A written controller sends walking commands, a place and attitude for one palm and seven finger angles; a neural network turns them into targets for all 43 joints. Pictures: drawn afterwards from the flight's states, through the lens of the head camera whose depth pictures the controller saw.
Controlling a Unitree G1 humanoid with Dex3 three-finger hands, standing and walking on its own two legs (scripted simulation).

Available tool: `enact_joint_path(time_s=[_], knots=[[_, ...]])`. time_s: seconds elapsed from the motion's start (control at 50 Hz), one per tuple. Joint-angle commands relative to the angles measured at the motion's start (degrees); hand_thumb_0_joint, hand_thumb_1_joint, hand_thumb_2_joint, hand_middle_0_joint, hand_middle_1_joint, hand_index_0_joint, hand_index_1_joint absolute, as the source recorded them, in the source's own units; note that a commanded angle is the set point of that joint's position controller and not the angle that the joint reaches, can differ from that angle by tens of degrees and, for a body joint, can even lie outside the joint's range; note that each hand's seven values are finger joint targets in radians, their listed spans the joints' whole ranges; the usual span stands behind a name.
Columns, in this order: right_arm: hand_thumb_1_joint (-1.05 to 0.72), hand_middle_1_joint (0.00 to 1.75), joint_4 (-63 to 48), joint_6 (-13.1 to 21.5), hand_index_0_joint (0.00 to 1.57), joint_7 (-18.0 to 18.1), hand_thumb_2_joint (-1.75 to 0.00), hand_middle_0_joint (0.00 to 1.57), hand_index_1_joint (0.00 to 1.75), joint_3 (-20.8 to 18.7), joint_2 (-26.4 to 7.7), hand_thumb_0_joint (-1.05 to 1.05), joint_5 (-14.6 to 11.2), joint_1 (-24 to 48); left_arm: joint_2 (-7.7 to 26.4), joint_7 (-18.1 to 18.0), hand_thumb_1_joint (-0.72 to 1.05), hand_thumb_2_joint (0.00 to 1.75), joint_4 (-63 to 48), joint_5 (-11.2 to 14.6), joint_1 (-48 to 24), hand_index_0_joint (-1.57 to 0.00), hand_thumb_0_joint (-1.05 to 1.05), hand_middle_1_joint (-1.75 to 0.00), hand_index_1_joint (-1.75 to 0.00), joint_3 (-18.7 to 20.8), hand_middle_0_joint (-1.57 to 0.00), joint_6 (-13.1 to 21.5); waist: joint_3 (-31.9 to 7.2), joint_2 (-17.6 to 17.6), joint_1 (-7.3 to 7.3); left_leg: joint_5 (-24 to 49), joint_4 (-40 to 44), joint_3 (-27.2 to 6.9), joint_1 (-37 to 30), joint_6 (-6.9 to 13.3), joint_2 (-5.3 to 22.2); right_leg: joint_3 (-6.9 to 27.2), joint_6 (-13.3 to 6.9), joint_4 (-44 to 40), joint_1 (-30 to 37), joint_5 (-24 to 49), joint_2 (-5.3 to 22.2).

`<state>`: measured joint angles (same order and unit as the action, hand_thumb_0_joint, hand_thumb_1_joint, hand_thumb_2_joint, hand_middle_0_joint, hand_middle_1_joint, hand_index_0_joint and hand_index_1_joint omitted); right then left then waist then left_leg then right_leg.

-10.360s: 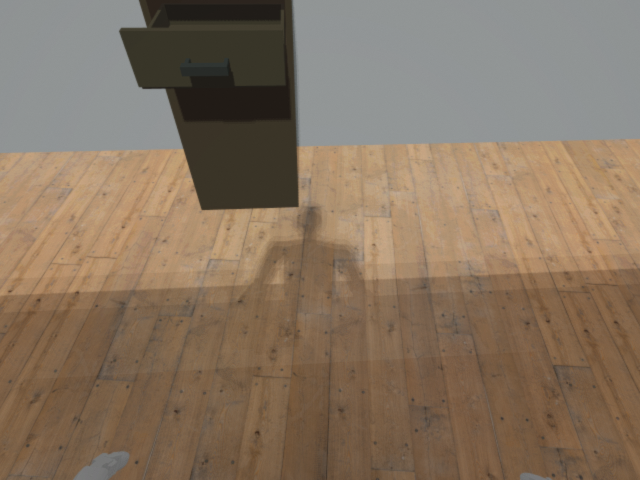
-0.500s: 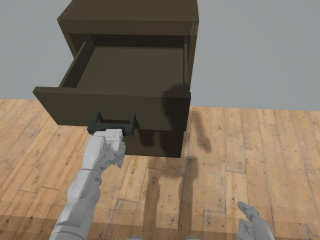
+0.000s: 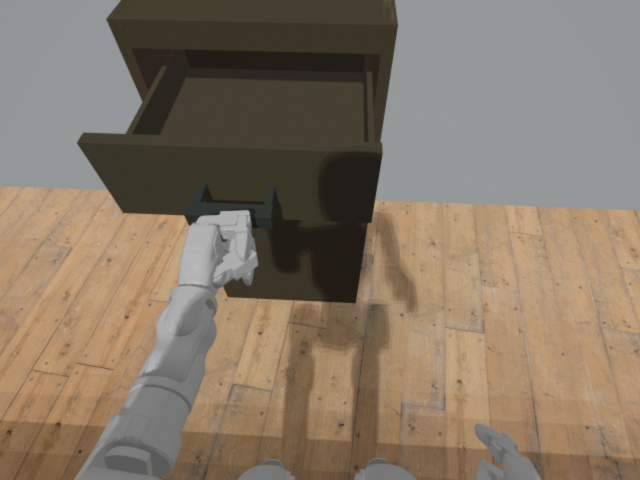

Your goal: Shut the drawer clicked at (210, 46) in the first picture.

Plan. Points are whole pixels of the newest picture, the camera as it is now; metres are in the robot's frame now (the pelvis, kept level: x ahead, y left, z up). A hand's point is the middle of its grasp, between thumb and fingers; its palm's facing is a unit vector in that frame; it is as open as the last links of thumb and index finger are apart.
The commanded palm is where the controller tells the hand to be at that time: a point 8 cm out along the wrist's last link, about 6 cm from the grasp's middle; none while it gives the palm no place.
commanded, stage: push the drawer shut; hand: left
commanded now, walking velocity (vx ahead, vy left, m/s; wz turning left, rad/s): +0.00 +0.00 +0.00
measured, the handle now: (233, 203) +0.46 +0.12 +0.07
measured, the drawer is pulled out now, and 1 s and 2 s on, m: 0.22 0.10 0.00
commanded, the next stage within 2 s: none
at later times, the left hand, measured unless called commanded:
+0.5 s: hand (260, 211) +0.45 +0.09 +0.06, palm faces -0.05 -1.00 -0.04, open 3.0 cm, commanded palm +0.43 +0.14 +0.07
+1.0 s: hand (264, 182) +0.50 +0.09 +0.07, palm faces -0.05 -1.00 -0.04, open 3.2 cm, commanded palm +0.49 +0.14 +0.07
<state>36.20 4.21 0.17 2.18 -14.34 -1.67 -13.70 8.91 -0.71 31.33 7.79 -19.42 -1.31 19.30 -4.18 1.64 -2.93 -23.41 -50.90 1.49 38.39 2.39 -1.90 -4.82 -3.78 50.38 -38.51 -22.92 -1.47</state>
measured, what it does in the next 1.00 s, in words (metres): stands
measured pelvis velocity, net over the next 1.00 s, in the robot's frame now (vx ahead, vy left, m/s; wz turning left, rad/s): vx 0.00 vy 0.01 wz -0.02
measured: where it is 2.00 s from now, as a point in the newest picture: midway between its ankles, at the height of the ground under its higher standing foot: outside the picture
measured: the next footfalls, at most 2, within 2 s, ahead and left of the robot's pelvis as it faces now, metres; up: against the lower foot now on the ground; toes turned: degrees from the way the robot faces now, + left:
none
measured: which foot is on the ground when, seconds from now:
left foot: down 0.00-1.00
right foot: down 0.00-1.00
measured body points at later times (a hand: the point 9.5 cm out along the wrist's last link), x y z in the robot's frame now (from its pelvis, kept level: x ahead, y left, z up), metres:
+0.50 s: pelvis +0.00 +0.01 +0.00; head +0.08 +0.00 +0.44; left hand +0.44 +0.14 +0.07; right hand +0.05 -0.25 -0.13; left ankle +0.02 +0.09 -0.69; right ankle +0.02 -0.08 -0.69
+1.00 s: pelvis +0.00 +0.01 -0.02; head +0.10 +0.00 +0.42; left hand +0.49 +0.14 +0.07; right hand +0.01 -0.25 -0.14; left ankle +0.02 +0.09 -0.69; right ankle +0.02 -0.08 -0.69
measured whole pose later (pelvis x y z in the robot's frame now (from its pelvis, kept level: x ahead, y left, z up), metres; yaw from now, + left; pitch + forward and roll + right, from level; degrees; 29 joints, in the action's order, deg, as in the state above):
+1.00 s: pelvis +0.00 +0.01 -0.02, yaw -1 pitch +18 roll -1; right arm 37.8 1.5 -2.1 1.7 -15.4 1.2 -21.1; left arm 15.7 -0.2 67.5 3.4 -52.2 12.4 26.1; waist -5.7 1.7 -9.1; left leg -24.4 -55.7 2.3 49.8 2.9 -0.9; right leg -4.3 -3.5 54.1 -49.8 -22.8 -2.3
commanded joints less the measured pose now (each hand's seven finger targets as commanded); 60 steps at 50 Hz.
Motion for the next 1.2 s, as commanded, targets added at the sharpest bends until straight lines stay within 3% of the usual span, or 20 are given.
enact_joint_path(time_s=[0.0,0.04,0.06,0.14,0.16,0.28,0.36,0.46,0.52,0.54,0.62,0.68,0.74,0.8,0.84,0.98,1.04,1.14,1.16,1.18], knots=[[-0.90,0.30,-6.10,1.83,0.20,0.37,-0.90,0.20,0.30,-2.86,-7.60,0.00,-0.14,-0.84,4.94,-1.34,0.90,0.90,-7.83,0.15,-30.35,-1.40,0.00,-1.60,-1.60,4.28,-1.40,4.43,-17.48,-2.71,-3.52,3.36,6.98,-3.77,-7.36,-0.50,1.14,5.96,2.67,-9.15,6.55,4.59,1.43],[-0.90,0.30,-5.53,1.62,0.20,0.19,-0.90,0.20,0.30,-2.82,-7.79,0.00,0.05,-1.78,5.21,-1.55,0.90,0.90,-5.25,0.00,-33.36,-1.40,0.00,-1.60,-1.60,4.65,-1.40,4.90,-17.34,-3.20,-4.26,3.41,7.08,-4.02,-7.12,-0.39,1.18,5.65,2.71,-8.90,5.85,4.73,1.16],[-0.90,0.30,-5.57,1.57,0.20,0.08,-0.90,0.20,0.30,-2.92,-7.81,0.00,0.10,-1.97,5.69,-1.58,0.90,0.90,-4.06,-0.08,-33.53,-1.40,0.00,-1.60,-1.60,5.46,-1.40,5.17,-17.80,-1.89,-3.69,3.49,6.92,-3.64,-6.81,-0.48,1.00,5.99,2.61,-8.94,6.17,4.88,1.21],[-0.90,0.30,-5.06,1.21,0.20,-0.17,-0.90,0.20,0.30,-3.05,-8.10,0.00,0.51,-3.59,7.77,-1.66,0.90,0.90,0.64,-0.09,-35.94,-1.40,0.00,-1.60,-1.60,8.23,-1.40,6.07,-20.08,-4.38,-3.86,5.26,6.37,-3.18,-5.10,-0.28,0.85,6.50,2.81,-8.48,8.33,7.78,1.13],[-0.90,0.30,-4.96,1.20,0.20,-0.24,-0.90,0.20,0.30,-3.12,-8.13,0.00,0.58,-4.09,9.02,-1.55,0.90,0.90,0.64,-0.22,-37.18,-1.40,0.00,-1.60,-1.60,9.28,-1.40,6.49,-21.18,-2.85,-3.42,5.87,6.30,-3.01,-4.79,-0.47,0.80,6.65,2.71,-8.05,9.10,8.56,1.23],[-0.90,0.30,-4.41,0.64,0.20,-1.03,-0.90,0.20,0.30,-3.57,-8.39,0.00,0.89,-6.19,6.47,-1.53,0.90,0.90,4.60,-0.80,-41.22,-1.40,0.00,-1.60,-1.60,7.78,-1.40,7.82,-21.51,-1.49,-4.46,8.46,5.94,-3.54,-7.18,-0.71,1.23,5.40,2.37,-6.88,5.64,10.54,0.57],[-0.90,0.30,-3.93,0.22,0.20,-1.37,-0.90,0.20,0.30,-3.94,-8.74,0.00,1.27,-7.82,8.10,-2.04,0.90,0.90,6.63,-1.29,-43.60,-1.40,0.00,-1.60,-1.60,9.54,-1.40,8.97,-22.35,-3.28,-4.66,9.00,5.52,-3.32,-6.27,-0.48,1.13,5.63,2.46,-6.67,6.32,11.52,0.44],[-0.90,0.30,-2.88,-0.52,0.20,-1.34,-0.90,0.20,0.30,-3.95,-8.90,0.00,1.50,-9.42,9.43,-1.94,0.90,0.90,9.88,-2.28,-50.51,-1.40,0.00,-1.60,-1.60,10.18,-1.40,9.76,-22.24,-2.13,-6.15,8.43,4.89,-3.64,-6.38,-0.37,1.22,5.54,2.53,-6.20,3.76,10.89,0.33],[-0.90,0.30,-2.99,-0.96,0.20,-1.32,-0.90,0.20,0.30,-3.97,-9.21,0.00,1.66,-10.35,11.97,-1.89,0.90,0.90,11.65,-2.78,-50.88,-1.40,0.00,-1.60,-1.60,12.15,-1.40,10.16,-23.90,-1.03,-5.72,10.12,4.44,-3.61,-6.60,-0.36,1.19,5.60,2.33,-5.38,4.27,12.55,0.13],[-0.90,0.30,-2.74,-0.99,0.20,-1.43,-0.90,0.20,0.30,-3.82,-8.80,0.00,1.74,-10.47,10.04,-1.62,0.90,0.90,11.98,-2.73,-53.02,-1.40,0.00,-1.60,-1.60,10.61,-1.40,10.28,-24.21,-0.12,-6.51,10.22,4.25,-3.53,-7.37,-0.38,1.12,5.63,2.48,-5.51,3.56,12.75,0.09],[-0.90,0.30,-2.74,-1.35,0.20,-1.44,-0.90,0.20,0.30,-3.82,-9.22,0.00,2.06,-11.69,14.37,-1.16,0.90,0.90,14.43,-2.53,-54.11,-1.40,0.00,-1.60,-1.60,14.57,-1.40,10.70,-25.50,-1.84,-5.82,10.50,3.83,-3.33,-5.19,-0.21,0.93,6.15,2.40,-5.24,5.82,13.80,-0.06],[-0.90,0.30,-2.54,-1.57,0.20,-1.50,-0.90,0.20,0.30,-3.67,-8.95,0.00,1.97,-11.74,13.07,-0.56,0.90,0.90,16.40,-2.62,-56.96,-1.40,0.00,-1.60,-1.60,13.40,-1.40,10.72,-24.11,-0.46,-7.00,9.61,3.40,-3.20,-4.58,-0.27,1.04,6.14,2.48,-5.35,3.83,13.04,-0.10],[-0.90,0.30,-2.63,-1.61,0.20,-1.70,-0.90,0.20,0.30,-3.67,-9.08,0.00,2.15,-12.59,13.41,-0.20,0.90,0.90,17.79,-2.72,-57.93,-1.40,0.00,-1.60,-1.60,13.85,-1.40,11.09,-25.31,0.22,-6.89,10.31,3.11,-3.57,-5.22,-0.30,1.03,5.99,2.31,-4.79,3.24,13.25,-0.34],[-0.90,0.30,-2.43,-1.74,0.20,-1.63,-0.90,0.20,0.30,-3.62,-9.43,0.00,2.26,-13.20,15.64,-0.21,0.90,0.90,20.19,-2.88,-60.16,-1.40,0.00,-1.60,-1.60,15.37,-1.40,11.00,-24.07,-2.72,-7.70,7.65,2.57,-3.35,-1.60,0.05,0.93,6.62,2.61,-5.31,3.48,11.26,-0.31],[-0.90,0.30,-2.26,-1.71,0.20,-1.66,-0.90,0.20,0.30,-3.35,-9.41,0.00,2.31,-13.84,15.70,-0.03,0.90,0.90,21.45,-3.44,-62.86,-1.40,0.00,-1.60,-1.60,14.71,-1.40,11.00,-23.43,-0.35,-8.56,6.81,2.47,-3.61,-1.55,0.11,0.92,6.59,2.54,-5.08,1.72,10.34,-0.41],[-0.90,0.30,-1.58,-1.78,0.20,-2.10,-0.90,0.20,0.30,-3.64,-9.88,0.00,3.06,-15.93,15.20,-0.24,0.90,0.90,23.14,-4.57,-68.40,-1.40,0.00,-1.60,-1.60,13.79,-1.40,10.95,-27.86,2.04,-10.19,8.89,0.82,-4.87,-4.22,-0.06,1.38,5.70,2.54,-3.62,-2.32,10.38,-0.64],[-0.90,0.30,-1.13,-1.92,0.20,-2.00,-0.90,0.20,0.30,-3.55,-10.53,0.00,3.29,-16.96,18.61,-0.76,0.90,0.90,24.76,-5.15,-71.16,-1.40,0.00,-1.60,-1.60,15.84,-1.40,10.51,-26.98,1.90,-10.96,7.48,0.50,-5.06,-2.50,0.13,1.41,5.79,2.62,-3.68,-3.26,8.82,-0.71],[-0.90,0.30,-1.25,-2.30,0.20,-2.10,-0.90,0.20,0.30,-3.35,-10.75,0.00,3.81,-18.67,22.50,-1.24,0.90,0.90,25.32,-6.02,-73.30,-1.40,0.00,-1.60,-1.60,18.53,-1.40,10.23,-30.76,3.27,-10.76,10.74,-0.66,-4.55,-1.54,0.23,1.12,6.28,2.52,-2.96,-0.76,12.50,-0.68],[-0.90,0.30,-1.31,-2.41,0.20,-2.31,-0.90,0.20,0.30,-3.32,-10.51,0.00,3.82,-18.77,20.64,-1.05,0.90,0.90,26.55,-6.26,-73.33,-1.40,0.00,-1.60,-1.60,16.97,-1.40,9.98,-30.33,3.34,-11.27,10.42,-0.68,-4.69,-1.69,0.19,1.21,6.08,2.58,-3.06,-1.64,11.96,-0.75],[-0.90,0.30,-1.10,-2.49,0.20,-2.31,-0.90,0.20,0.30,-3.31,-10.71,0.00,3.96,-19.05,21.66,-1.18,0.90,0.90,27.08,-6.26,-73.92,-1.40,0.00,-1.60,-1.60,17.94,-1.40,9.84,-29.62,3.10,-11.46,10.30,-1.03,-4.60,-1.03,0.27,1.32,6.14,2.58,-3.14,-2.13,11.80,-0.78]])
